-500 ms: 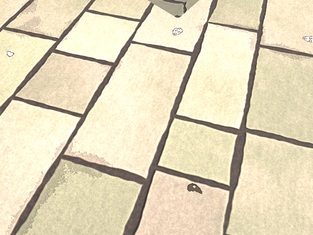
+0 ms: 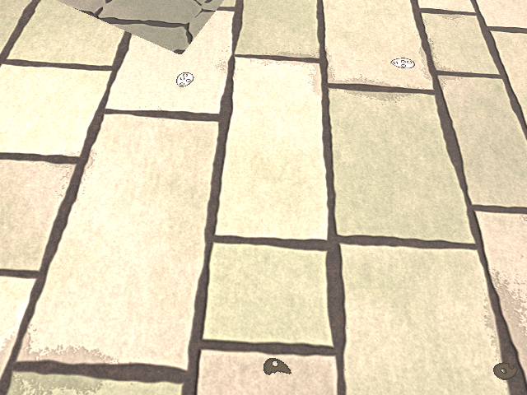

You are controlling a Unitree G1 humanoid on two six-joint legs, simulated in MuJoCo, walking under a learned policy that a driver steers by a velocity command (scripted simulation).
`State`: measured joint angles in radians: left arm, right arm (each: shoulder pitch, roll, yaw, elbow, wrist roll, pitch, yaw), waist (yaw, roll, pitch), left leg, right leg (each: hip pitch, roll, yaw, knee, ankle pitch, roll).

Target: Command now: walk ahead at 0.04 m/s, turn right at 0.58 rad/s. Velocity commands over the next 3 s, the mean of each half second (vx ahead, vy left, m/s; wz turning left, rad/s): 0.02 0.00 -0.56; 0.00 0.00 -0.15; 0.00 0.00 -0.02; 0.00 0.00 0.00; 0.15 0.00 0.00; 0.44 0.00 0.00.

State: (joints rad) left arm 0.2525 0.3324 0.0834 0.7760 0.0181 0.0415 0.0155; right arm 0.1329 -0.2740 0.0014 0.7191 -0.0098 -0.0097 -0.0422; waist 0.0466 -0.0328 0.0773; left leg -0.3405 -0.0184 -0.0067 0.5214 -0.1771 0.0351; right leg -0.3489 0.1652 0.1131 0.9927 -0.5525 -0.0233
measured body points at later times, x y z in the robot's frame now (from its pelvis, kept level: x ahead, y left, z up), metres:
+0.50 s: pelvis -0.01 -0.03 +0.00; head +0.01 -0.06 +0.45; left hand +0.19 +0.20 -0.09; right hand +0.01 -0.32 -0.13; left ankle +0.04 +0.10 -0.68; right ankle -0.03 -0.10 -0.73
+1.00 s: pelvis -0.01 -0.01 +0.01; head +0.00 -0.01 +0.46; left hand +0.14 +0.20 -0.13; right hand +0.00 -0.28 -0.12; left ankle +0.01 +0.09 -0.73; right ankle -0.03 -0.10 -0.73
